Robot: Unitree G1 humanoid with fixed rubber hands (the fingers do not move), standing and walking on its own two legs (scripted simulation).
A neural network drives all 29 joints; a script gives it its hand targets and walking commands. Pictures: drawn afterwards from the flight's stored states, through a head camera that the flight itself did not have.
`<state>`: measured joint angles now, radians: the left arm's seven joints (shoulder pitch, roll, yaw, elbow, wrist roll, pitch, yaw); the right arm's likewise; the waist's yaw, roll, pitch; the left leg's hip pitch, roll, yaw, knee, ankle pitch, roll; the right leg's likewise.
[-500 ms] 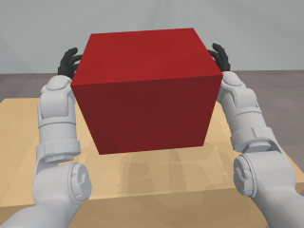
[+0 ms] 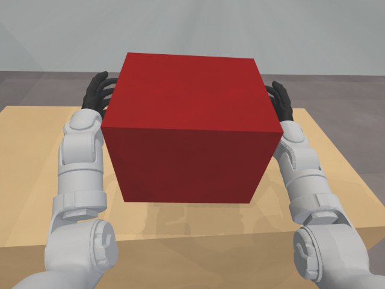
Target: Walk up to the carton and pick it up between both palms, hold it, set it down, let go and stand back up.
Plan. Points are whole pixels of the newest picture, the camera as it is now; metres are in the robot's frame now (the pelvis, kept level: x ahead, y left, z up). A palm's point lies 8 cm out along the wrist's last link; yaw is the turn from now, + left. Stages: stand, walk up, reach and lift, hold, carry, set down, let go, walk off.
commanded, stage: set down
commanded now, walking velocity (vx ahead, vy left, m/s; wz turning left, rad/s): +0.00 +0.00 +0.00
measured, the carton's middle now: (189, 129) +0.40 +0.02 +0.16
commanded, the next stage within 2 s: none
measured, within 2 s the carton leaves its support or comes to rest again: neither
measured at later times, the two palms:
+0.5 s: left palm (96, 122) +0.39 +0.22 +0.18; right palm (270, 133) +0.38 -0.16 +0.17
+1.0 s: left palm (93, 129) +0.40 +0.23 +0.15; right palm (260, 143) +0.38 -0.14 +0.14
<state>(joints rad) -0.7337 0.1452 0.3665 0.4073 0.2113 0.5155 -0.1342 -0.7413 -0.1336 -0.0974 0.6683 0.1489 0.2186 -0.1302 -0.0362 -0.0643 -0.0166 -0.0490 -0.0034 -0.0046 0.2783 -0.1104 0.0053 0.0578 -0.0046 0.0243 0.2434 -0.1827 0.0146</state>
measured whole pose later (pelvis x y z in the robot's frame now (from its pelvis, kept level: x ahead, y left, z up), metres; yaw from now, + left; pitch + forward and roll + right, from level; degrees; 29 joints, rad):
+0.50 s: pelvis +0.00 +0.01 +0.00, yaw +0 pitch -5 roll +0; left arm -0.72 0.16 0.33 0.50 0.19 0.41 -0.14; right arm -0.67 -0.09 -0.16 0.66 0.08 0.15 -0.13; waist -0.02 -0.07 0.01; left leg -0.07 -0.01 0.01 0.29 -0.12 0.02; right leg 0.04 -0.02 0.02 0.24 -0.18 0.02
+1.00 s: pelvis +0.01 +0.01 +0.00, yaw +0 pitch -4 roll +0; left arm -0.74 0.19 0.34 0.66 0.18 0.30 -0.18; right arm -0.63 -0.01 -0.24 0.66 -0.03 0.11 -0.13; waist 0.01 -0.07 0.02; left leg -0.10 -0.01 0.03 0.28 -0.11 0.02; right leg 0.01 -0.02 0.02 0.24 -0.18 0.03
